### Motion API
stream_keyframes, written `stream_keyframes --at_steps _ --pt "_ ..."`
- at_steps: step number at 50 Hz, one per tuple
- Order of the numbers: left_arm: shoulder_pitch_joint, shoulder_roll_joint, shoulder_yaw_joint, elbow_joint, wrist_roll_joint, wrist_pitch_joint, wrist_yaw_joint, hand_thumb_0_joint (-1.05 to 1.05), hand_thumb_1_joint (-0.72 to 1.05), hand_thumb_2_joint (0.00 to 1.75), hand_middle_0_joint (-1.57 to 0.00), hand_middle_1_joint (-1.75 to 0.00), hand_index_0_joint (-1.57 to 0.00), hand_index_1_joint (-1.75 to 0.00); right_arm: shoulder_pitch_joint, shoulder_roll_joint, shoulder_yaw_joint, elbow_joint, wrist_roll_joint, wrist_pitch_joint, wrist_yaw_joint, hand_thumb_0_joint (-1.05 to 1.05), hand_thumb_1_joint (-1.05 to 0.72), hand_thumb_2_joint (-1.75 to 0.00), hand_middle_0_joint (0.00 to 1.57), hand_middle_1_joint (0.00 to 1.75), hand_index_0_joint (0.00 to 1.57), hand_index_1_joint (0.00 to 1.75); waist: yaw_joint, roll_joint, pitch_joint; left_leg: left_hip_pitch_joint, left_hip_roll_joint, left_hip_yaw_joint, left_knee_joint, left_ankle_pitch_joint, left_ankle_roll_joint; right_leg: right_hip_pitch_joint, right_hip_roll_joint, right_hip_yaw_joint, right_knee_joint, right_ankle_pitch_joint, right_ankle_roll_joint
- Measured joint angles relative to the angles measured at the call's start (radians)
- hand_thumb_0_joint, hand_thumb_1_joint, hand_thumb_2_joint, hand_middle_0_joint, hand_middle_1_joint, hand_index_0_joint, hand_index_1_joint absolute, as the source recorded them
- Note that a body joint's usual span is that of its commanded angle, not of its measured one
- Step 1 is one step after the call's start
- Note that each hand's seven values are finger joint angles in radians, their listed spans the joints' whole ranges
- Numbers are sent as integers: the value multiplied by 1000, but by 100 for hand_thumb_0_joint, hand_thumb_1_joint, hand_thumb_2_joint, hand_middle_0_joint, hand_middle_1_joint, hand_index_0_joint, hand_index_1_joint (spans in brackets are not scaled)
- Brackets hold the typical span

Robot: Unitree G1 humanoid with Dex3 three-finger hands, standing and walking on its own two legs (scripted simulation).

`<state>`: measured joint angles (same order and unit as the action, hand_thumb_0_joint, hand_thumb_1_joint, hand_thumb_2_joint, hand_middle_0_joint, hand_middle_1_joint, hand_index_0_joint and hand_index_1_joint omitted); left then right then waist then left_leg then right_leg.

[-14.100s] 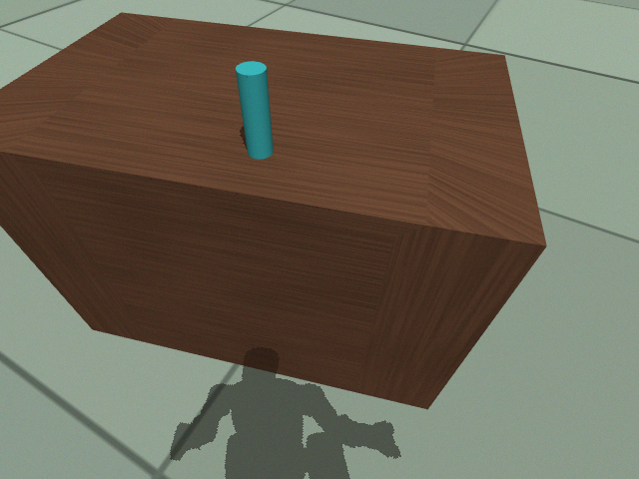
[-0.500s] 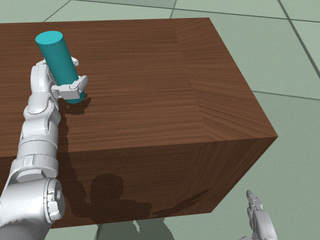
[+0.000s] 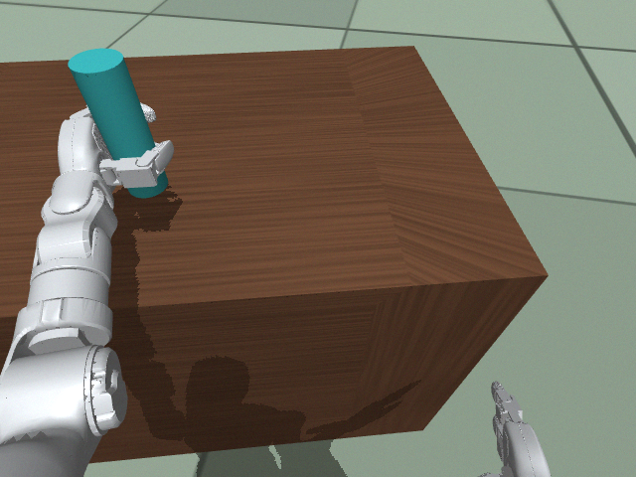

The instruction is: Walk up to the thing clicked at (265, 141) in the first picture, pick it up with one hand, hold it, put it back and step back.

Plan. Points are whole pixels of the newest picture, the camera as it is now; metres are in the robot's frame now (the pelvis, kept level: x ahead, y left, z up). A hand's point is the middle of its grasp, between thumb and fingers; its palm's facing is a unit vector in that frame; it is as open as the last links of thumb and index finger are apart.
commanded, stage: lift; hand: left
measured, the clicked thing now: (126, 131) +0.46 +0.19 +0.22
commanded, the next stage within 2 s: hold in 1.30 s
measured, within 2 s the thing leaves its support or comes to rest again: neither
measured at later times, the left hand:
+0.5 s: hand (100, 123) +0.40 +0.18 +0.27, palm faces +0.14 -0.99 -0.02, open 7.3 cm
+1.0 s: hand (67, 107) +0.35 +0.17 +0.32, palm faces +0.11 -0.99 +0.01, open 7.3 cm
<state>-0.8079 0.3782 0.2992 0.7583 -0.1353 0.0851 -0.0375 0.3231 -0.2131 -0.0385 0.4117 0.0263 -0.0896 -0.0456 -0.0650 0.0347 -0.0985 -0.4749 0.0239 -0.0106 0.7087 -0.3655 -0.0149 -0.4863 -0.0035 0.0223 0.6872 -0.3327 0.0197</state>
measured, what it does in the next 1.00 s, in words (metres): stands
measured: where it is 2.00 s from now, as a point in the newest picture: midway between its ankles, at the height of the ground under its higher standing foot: outside the picture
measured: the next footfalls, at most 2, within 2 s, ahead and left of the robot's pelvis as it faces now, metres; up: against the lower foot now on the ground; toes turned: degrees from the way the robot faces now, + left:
none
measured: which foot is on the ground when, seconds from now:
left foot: down 0.00-1.00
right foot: down 0.00-1.00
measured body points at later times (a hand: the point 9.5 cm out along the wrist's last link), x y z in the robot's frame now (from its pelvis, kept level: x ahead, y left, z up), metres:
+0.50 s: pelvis +0.00 +0.00 +0.01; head -0.02 -0.03 +0.46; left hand +0.39 +0.24 +0.27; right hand +0.17 -0.25 -0.05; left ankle -0.01 +0.13 -0.72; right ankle +0.01 -0.13 -0.72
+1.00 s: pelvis -0.01 +0.00 +0.01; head -0.06 -0.03 +0.46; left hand +0.34 +0.23 +0.32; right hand +0.16 -0.25 -0.05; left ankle -0.01 +0.13 -0.72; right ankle +0.01 -0.13 -0.72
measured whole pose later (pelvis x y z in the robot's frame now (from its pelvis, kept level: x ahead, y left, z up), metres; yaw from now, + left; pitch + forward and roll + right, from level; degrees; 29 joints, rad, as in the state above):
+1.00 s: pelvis -0.01 +0.00 +0.01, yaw +1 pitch -1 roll +0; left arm -0.68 0.33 0.31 0.05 -0.24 0.74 -0.05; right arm 0.30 -0.24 -0.07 0.54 0.06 -0.18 0.00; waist 0.01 0.07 -0.10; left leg -0.26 0.00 -0.03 0.57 -0.29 -0.01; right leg -0.28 -0.03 0.01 0.57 -0.28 0.02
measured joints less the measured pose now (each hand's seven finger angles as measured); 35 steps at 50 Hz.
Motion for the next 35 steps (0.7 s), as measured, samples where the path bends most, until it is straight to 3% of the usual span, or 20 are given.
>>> stream_keyframes --at_steps 12,20,35 --pt "57 -31 -7 -169 -12 97 -3 0 -13 121 -87 -122 -88 -122 5 -5 -18 8 7 -25 0 -1 53 -5 5 5 5 5 16 6 -9 74 -2 -6 -48 13 -2 75 -3 -7 -43 8 -2" --pt "120 -43 -5 -371 -32 248 -22 0 -13 121 -87 -122 -88 -123 15 -1 -17 11 14 -32 14 -1 54 -5 5 5 5 5 44 24 -2 132 -9 -12 -86 31 -1 133 -10 -14 -75 19 -2" --pt "147 -45 1 -608 -75 515 -38 0 -13 122 -86 -124 -87 -125 -3 -21 -25 62 26 -60 25 -1 55 -5 5 5 5 5 69 31 2 196 -20 -19 -132 63 0 195 -22 -22 -105 38 -1"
